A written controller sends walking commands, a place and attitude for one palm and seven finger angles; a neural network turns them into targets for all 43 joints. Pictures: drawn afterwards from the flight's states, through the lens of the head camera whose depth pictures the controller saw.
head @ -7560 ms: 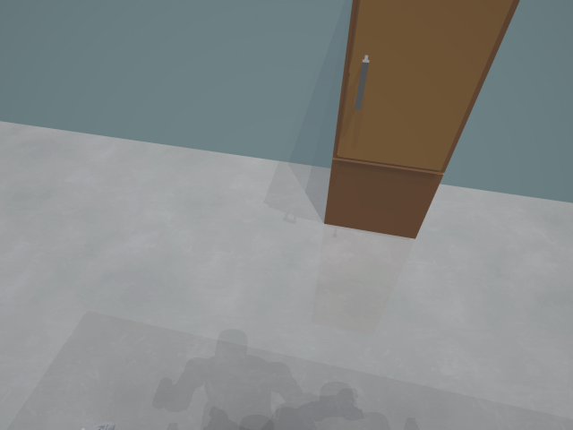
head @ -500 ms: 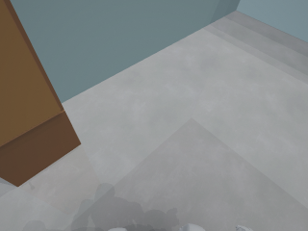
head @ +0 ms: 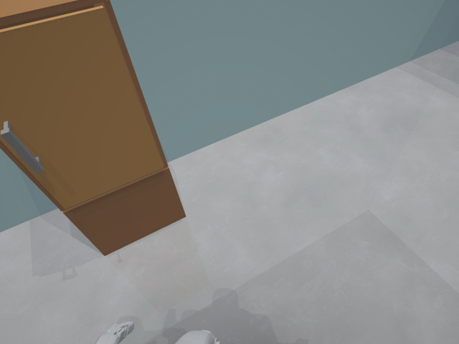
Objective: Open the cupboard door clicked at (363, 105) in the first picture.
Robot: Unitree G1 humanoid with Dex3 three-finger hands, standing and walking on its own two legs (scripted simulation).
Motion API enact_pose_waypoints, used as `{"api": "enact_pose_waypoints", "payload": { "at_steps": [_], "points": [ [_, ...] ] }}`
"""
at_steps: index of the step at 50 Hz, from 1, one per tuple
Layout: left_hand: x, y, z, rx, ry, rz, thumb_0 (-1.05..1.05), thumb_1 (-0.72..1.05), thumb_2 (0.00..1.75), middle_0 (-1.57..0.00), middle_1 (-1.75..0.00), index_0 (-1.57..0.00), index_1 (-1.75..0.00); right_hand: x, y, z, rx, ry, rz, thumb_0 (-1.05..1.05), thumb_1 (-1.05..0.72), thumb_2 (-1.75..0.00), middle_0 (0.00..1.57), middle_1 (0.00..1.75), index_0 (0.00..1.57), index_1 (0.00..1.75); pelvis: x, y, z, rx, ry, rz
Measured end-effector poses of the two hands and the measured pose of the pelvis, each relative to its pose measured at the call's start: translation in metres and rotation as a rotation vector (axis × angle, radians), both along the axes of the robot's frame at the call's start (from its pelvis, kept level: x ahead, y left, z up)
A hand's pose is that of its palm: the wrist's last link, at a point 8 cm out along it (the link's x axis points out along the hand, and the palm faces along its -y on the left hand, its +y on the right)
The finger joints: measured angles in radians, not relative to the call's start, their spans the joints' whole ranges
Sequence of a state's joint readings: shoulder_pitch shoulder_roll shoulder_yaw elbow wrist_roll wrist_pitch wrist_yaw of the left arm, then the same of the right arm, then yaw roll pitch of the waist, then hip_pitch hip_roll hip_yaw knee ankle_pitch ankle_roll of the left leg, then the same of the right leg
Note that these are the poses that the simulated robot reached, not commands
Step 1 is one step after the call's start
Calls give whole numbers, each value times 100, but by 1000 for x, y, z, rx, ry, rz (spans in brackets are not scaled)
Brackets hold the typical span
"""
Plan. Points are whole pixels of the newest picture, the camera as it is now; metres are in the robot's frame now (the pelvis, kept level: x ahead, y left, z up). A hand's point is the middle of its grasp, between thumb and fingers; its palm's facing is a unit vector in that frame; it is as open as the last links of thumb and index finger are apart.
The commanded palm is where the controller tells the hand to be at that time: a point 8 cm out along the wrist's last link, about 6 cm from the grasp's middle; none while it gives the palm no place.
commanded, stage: turn to face it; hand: left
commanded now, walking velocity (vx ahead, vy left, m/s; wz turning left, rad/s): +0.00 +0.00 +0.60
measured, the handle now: (23, 148) +0.61 +0.60 -0.03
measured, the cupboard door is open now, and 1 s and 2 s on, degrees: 0 0 0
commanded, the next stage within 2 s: take the last steps up to it in 0.78 s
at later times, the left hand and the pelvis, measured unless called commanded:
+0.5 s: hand out of the picture -0.06 +0.28 -0.18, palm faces +0.34 -0.90 -0.26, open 7.4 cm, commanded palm none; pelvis -0.03 +0.05 +0.00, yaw +17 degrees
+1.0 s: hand out of the picture -0.06 +0.20 -0.15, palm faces +0.45 -0.85 -0.26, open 7.3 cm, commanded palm none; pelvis -0.03 +0.01 +0.00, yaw +26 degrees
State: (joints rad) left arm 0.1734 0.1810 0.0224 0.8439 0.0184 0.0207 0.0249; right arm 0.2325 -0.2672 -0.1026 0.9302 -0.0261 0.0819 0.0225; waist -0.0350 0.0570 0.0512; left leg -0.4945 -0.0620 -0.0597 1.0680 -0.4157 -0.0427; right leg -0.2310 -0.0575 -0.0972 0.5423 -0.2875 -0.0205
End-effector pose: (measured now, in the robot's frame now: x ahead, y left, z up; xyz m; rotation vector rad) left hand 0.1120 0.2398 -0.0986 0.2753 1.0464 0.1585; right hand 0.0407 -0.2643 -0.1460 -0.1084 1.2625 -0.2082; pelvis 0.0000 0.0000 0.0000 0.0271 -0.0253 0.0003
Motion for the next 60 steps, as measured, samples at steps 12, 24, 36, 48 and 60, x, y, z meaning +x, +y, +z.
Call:
{"api": "enact_pose_waypoints", "payload": {
  "at_steps": [12,24,36,48,60],
  "points": [
    [-112,19,-21,-44,156,231,0,90,90,-21,-30,-20,-30,48,18,12,-32,28,214,0,-91,-90,20,30,20,29,-11,9,2,3,5,165],
    [-194,77,-47,-83,269,427,0,91,90,-20,-30,-20,-30,110,99,36,-88,-148,426,0,-91,-90,20,30,20,29,-25,50,-3,-42,4,282],
    [-162,65,-25,-69,121,438,0,91,90,-20,-30,-20,-30,81,109,20,-6,-77,443,0,-91,-90,21,30,20,30,-31,42,3,-31,-3,356],
    [-186,4,-16,-67,103,500,0,90,90,-21,-30,-20,-30,51,63,-5,23,69,447,0,-91,-90,20,30,20,29,-35,9,2,-1,-7,435],
    [-287,-19,-35,-188,299,663,0,91,90,-21,-30,-20,-30,68,97,14,-25,58,563,0,-91,-90,20,30,19,29,-32,37,6,-21,12,483]
  ]
}}
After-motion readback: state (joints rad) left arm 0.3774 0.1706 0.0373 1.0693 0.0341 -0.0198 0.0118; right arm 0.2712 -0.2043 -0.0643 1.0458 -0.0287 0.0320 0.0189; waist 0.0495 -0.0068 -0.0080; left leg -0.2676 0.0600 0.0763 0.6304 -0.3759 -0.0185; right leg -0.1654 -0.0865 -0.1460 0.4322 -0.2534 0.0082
